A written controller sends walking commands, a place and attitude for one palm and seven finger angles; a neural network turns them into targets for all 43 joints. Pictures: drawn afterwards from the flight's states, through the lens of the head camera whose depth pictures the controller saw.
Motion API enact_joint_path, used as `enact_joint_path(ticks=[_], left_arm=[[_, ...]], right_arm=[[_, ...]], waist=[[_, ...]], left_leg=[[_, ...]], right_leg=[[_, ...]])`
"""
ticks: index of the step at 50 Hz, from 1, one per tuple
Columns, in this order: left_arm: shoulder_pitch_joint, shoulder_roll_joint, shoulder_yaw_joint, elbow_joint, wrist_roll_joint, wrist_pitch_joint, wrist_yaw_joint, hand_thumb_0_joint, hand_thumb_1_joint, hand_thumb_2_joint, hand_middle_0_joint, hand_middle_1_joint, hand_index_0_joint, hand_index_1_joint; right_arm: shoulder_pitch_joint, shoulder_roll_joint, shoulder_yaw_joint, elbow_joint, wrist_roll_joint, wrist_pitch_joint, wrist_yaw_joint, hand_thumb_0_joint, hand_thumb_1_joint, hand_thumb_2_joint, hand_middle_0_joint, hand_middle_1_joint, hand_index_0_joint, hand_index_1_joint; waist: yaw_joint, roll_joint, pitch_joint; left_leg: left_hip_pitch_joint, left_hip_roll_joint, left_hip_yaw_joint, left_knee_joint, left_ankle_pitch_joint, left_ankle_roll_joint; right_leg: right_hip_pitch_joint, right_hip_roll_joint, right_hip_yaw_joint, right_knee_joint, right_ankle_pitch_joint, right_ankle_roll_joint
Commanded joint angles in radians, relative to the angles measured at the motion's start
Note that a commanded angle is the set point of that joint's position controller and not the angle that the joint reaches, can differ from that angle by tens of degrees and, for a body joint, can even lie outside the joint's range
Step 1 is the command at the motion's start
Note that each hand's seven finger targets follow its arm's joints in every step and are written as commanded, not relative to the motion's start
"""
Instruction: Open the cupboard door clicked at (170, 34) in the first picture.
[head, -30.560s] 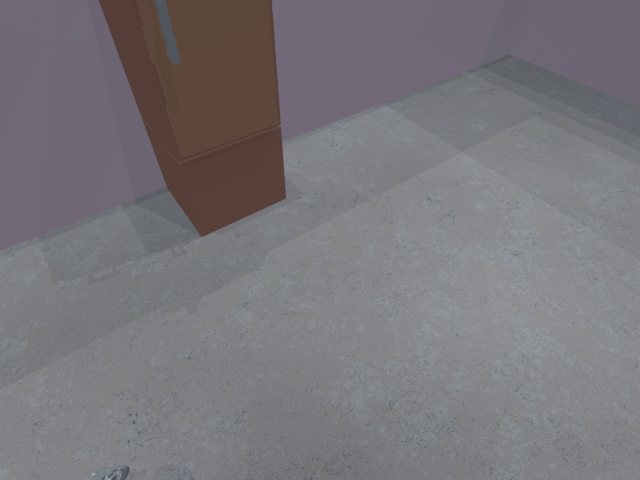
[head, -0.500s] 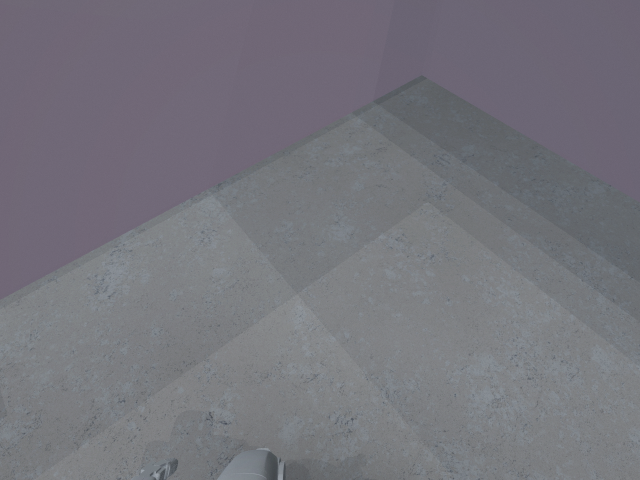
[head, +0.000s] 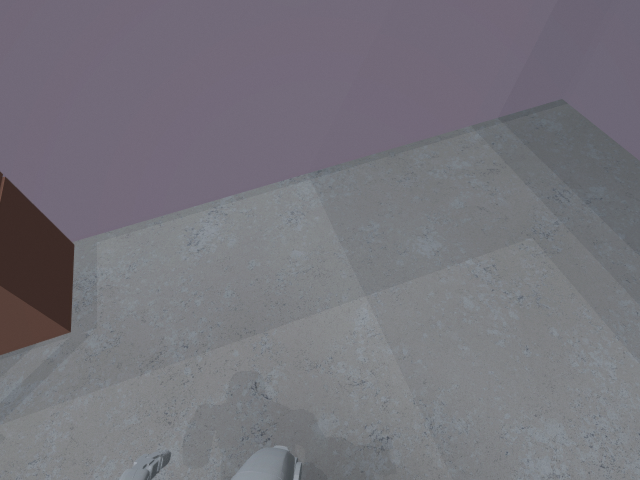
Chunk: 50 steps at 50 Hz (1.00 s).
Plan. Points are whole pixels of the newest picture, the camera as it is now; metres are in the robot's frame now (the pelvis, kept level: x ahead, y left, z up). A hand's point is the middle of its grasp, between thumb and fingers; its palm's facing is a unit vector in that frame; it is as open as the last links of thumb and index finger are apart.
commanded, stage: turn to face it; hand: left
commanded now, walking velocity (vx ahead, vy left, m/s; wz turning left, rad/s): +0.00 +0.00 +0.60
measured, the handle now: out of the picture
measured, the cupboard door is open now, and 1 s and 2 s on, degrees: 36 36 36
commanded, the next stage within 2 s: take the last steps up to it in 1.48 s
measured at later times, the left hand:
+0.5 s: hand out of the picture +0.03 +0.23 -0.15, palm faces +0.34 -0.90 -0.27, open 7.4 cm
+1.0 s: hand out of the picture -0.05 +0.19 -0.18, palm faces +0.61 -0.76 -0.22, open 7.4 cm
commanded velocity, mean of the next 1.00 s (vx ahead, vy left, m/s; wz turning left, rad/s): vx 0.00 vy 0.00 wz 0.60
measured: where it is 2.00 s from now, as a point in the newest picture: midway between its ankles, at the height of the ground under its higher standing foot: outside the picture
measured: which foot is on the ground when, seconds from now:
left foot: up 0.00-0.24, down 0.26-0.58, up 0.60-0.92, down 0.94-1.00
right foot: down 0.00-0.26, up 0.28-0.56, down 0.58-0.92, up 0.94-1.00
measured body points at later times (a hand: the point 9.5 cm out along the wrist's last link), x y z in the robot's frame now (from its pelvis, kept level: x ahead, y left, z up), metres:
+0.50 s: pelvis +0.01 +0.00 +0.01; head +0.06 +0.01 +0.45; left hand +0.02 +0.28 -0.13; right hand +0.18 -0.22 -0.14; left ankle -0.01 +0.12 -0.73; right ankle +0.05 -0.14 -0.68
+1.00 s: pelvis +0.03 -0.01 -0.01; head +0.06 +0.04 +0.44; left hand -0.08 +0.23 -0.16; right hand +0.27 -0.16 -0.13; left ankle -0.03 +0.08 -0.73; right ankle +0.07 -0.15 -0.69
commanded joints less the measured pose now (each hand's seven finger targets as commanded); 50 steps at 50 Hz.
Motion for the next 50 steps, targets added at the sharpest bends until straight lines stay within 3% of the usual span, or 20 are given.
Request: enact_joint_path(ticks=[1, 7, 11, 12, 13, 14, 18, 25, 27, 28, 29, 30, 33, 36, 40, 44, 45, 46, 47, 50], left_arm=[[0.014, 0.153, 0.031, -0.062, 0.008, -0.020, 0.018, 0.000, 0.900, 0.900, -0.200, -0.300, -0.200, -0.300], [0.126, 0.205, 0.051, -0.006, 0.013, -0.022, 0.014, 0.000, 0.900, 0.900, -0.200, -0.300, -0.200, -0.300], [0.095, 0.210, 0.060, -0.006, -0.001, -0.016, 0.005, 0.000, 0.900, 0.900, -0.200, -0.300, -0.200, -0.300], [0.089, 0.178, 0.056, -0.021, -0.006, -0.012, 0.001, 0.000, 0.900, 0.900, -0.200, -0.300, -0.200, -0.300], [0.049, 0.108, 0.034, -0.069, -0.013, -0.006, -0.006, 0.000, 0.900, 0.900, -0.200, -0.300, -0.200, -0.300], [-0.016, 0.122, 0.030, -0.104, 0.000, 0.007, 0.002, 0.000, 0.900, 0.900, -0.200, -0.300, -0.200, -0.300], [-0.015, 0.114, 0.037, -0.044, -0.001, 0.020, -0.007, 0.000, 0.900, 0.900, -0.200, -0.300, -0.200, -0.300], [0.014, 0.102, 0.030, -0.048, -0.006, 0.016, -0.009, 0.000, 0.900, 0.900, -0.200, -0.300, -0.200, -0.300], [0.097, 0.122, 0.038, -0.030, -0.007, 0.005, -0.006, 0.000, 0.900, 0.900, -0.200, -0.300, -0.200, -0.300], [0.138, 0.163, 0.048, -0.025, -0.001, -0.006, 0.001, 0.000, 0.900, 0.900, -0.200, -0.300, -0.200, -0.300], [0.154, 0.258, 0.068, -0.025, 0.015, -0.015, 0.011, 0.000, 0.900, 0.900, -0.200, -0.300, -0.200, -0.300], [0.134, 0.281, 0.061, -0.037, 0.011, -0.011, 0.012, 0.000, 0.900, 0.900, -0.200, -0.300, -0.200, -0.300], [-0.006, 0.163, 0.034, -0.068, 0.005, -0.012, 0.020, 0.000, 0.900, 0.900, -0.200, -0.300, -0.200, -0.300], [0.035, 0.167, 0.033, -0.055, 0.008, -0.021, 0.017, 0.000, 0.900, 0.900, -0.200, -0.300, -0.200, -0.300], [0.111, 0.214, 0.048, -0.018, 0.011, -0.020, 0.014, 0.000, 0.900, 0.900, -0.200, -0.300, -0.200, -0.300], [0.089, 0.217, 0.059, -0.011, 0.000, -0.013, 0.005, 0.000, 0.900, 0.900, -0.200, -0.300, -0.200, -0.300], [0.074, 0.189, 0.057, -0.027, -0.008, -0.007, 0.000, 0.000, 0.900, 0.900, -0.200, -0.300, -0.200, -0.300], [0.048, 0.111, 0.036, -0.073, -0.014, -0.001, -0.008, 0.000, 0.900, 0.900, -0.200, -0.300, -0.200, -0.300], [-0.038, 0.119, 0.022, -0.108, -0.001, 0.011, 0.000, 0.000, 0.900, 0.900, -0.200, -0.300, -0.200, -0.300], [-0.055, 0.117, 0.033, -0.061, -0.005, 0.018, 0.001, 0.000, 0.900, 0.900, -0.200, -0.300, -0.200, -0.300]], right_arm=[[-0.047, -0.044, -0.009, -0.093, 0.006, -0.023, 0.017, 0.000, -0.900, -0.900, 0.200, 0.300, 0.200, 0.300], [-0.118, -0.006, 0.012, -0.107, 0.015, -0.038, 0.024, 0.000, -0.900, -0.900, 0.200, 0.300, 0.200, 0.300], [-0.013, -0.053, 0.002, -0.086, 0.009, -0.050, 0.016, 0.000, -0.900, -0.900, 0.200, 0.300, 0.200, 0.300], [0.036, -0.122, -0.017, -0.078, 0.003, -0.057, 0.014, 0.000, -0.900, -0.900, 0.200, 0.300, 0.200, 0.300], [0.115, -0.236, -0.047, -0.072, -0.005, -0.057, 0.005, 0.000, -0.900, -0.900, 0.200, 0.300, 0.200, 0.300], [0.168, -0.259, -0.048, -0.050, -0.005, -0.046, -0.002, 0.000, -0.900, -0.900, 0.200, 0.300, 0.200, 0.300], [0.021, -0.166, -0.022, -0.087, -0.006, -0.063, -0.029, 0.000, -0.900, -0.900, 0.200, 0.300, 0.200, 0.300], [-0.006, -0.180, -0.032, -0.090, -0.009, -0.052, -0.021, 0.000, -0.900, -0.900, 0.200, 0.300, 0.200, 0.300], [-0.052, -0.172, -0.033, -0.103, 0.000, -0.046, -0.018, 0.000, -0.900, -0.900, 0.200, 0.300, 0.200, 0.300], [-0.060, -0.132, -0.029, -0.115, 0.007, -0.045, -0.015, 0.000, -0.900, -0.900, 0.200, 0.300, 0.200, 0.300], [-0.041, -0.059, -0.019, -0.135, 0.014, -0.047, -0.008, 0.000, -0.900, -0.900, 0.200, 0.300, 0.200, 0.300], [-0.059, -0.083, -0.020, -0.145, 0.006, -0.047, -0.001, 0.000, -0.900, -0.900, 0.200, 0.300, 0.200, 0.300], [-0.028, -0.074, -0.022, -0.093, 0.001, -0.026, 0.012, 0.000, -0.900, -0.900, 0.200, 0.300, 0.200, 0.300], [-0.055, -0.035, -0.005, -0.089, 0.008, -0.024, 0.021, 0.000, -0.900, -0.900, 0.200, 0.300, 0.200, 0.300], [-0.098, -0.012, 0.012, -0.098, 0.014, -0.037, 0.024, 0.000, -0.900, -0.900, 0.200, 0.300, 0.200, 0.300], [-0.004, -0.052, 0.003, -0.080, 0.010, -0.050, 0.019, 0.000, -0.900, -0.900, 0.200, 0.300, 0.200, 0.300], [0.061, -0.123, -0.016, -0.069, 0.004, -0.058, 0.015, 0.000, -0.900, -0.900, 0.200, 0.300, 0.200, 0.300], [0.135, -0.238, -0.048, -0.063, -0.005, -0.060, 0.007, 0.000, -0.900, -0.900, 0.200, 0.300, 0.200, 0.300], [0.200, -0.259, -0.047, -0.042, -0.002, -0.050, -0.001, 0.000, -0.900, -0.900, 0.200, 0.300, 0.200, 0.300], [0.076, -0.188, -0.030, -0.070, -0.006, -0.061, -0.029, 0.000, -0.900, -0.900, 0.200, 0.300, 0.200, 0.300]], waist=[[0.002, -0.272, -0.117], [0.065, -0.262, -0.155], [-0.002, -0.208, -0.185], [-0.030, -0.036, -0.232], [-0.080, 0.274, -0.236], [-0.096, 0.163, -0.225], [-0.011, 0.123, -0.158], [0.005, 0.115, -0.151], [0.051, 0.096, -0.148], [0.074, -0.016, -0.153], [0.078, -0.325, -0.151], [0.082, -0.332, -0.133], [0.001, -0.303, -0.084], [0.019, -0.265, -0.111], [0.061, -0.243, -0.142], [0.005, -0.217, -0.177], [-0.038, -0.057, -0.214], [-0.078, 0.273, -0.229], [-0.102, 0.171, -0.213], [-0.043, 0.176, -0.166]], left_leg=[[-0.068, 0.051, 0.058, 0.136, 0.012, -0.027], [0.033, 0.020, 0.158, -0.249, 0.003, -0.020], [0.284, 0.017, 0.170, -0.551, 0.238, 0.012], [0.460, 0.145, 0.019, -0.607, 0.439, 0.063], [0.576, 0.420, -0.337, -0.620, 0.867, 0.228], [0.504, 0.475, -0.339, -0.614, 0.802, 0.300], [0.350, 0.277, -0.193, -0.638, 0.664, 0.202], [0.233, 0.219, -0.229, -0.620, 0.501, 0.179], [0.117, 0.176, -0.216, -0.555, 0.425, 0.137], [0.016, 0.105, -0.172, -0.453, 0.293, 0.087], [-0.151, -0.045, 0.002, -0.209, 0.009, 0.004], [-0.125, -0.024, 0.010, 0.043, -0.151, 0.002], [-0.113, 0.056, 0.014, 0.236, 0.007, -0.015], [-0.058, 0.048, 0.091, 0.040, 0.012, -0.034], [0.020, 0.028, 0.159, -0.215, 0.001, -0.025], [0.250, 0.016, 0.175, -0.520, 0.213, 0.003], [0.423, 0.120, 0.045, -0.593, 0.408, 0.050], [0.548, 0.404, -0.339, -0.627, 0.797, 0.208], [0.491, 0.459, -0.352, -0.617, 0.809, 0.279], [0.357, 0.319, -0.256, -0.633, 0.684, 0.231]], right_leg=[[0.140, -0.258, 0.123, -0.270, 0.450, -0.099], [0.293, -0.283, 0.055, -0.180, 0.687, -0.091], [0.168, -0.273, -0.029, -0.019, 0.597, -0.013], [0.003, -0.215, -0.080, 0.153, 0.398, 0.041], [-0.274, -0.074, -0.094, 0.378, -0.279, 0.112], [-0.296, -0.068, 0.025, 0.488, -0.346, 0.095], [-0.267, -0.048, 0.096, 0.516, -0.115, 0.100], [-0.040, 0.037, 0.046, 0.132, -0.095, 0.087], [0.133, 0.051, 0.036, -0.073, 0.043, 0.080], [0.246, -0.035, 0.121, -0.248, 0.053, 0.058], [0.320, -0.315, 0.430, -0.364, 0.082, -0.048], [0.188, -0.443, 0.471, -0.389, 0.120, -0.143], [0.105, -0.292, 0.215, -0.317, 0.271, -0.106], [0.184, -0.262, 0.076, -0.261, 0.512, -0.085], [0.272, -0.294, 0.044, -0.191, 0.659, -0.090], [0.174, -0.280, -0.033, -0.038, 0.563, -0.014], [0.017, -0.234, -0.087, 0.127, 0.395, 0.041], [-0.269, -0.083, -0.103, 0.368, -0.271, 0.118], [-0.296, -0.075, 0.018, 0.481, -0.346, 0.100], [-0.285, -0.063, 0.102, 0.541, -0.179, 0.099]])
